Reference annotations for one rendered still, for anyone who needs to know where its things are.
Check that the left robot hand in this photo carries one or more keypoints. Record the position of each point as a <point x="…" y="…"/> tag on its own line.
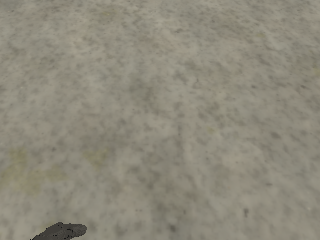
<point x="62" y="231"/>

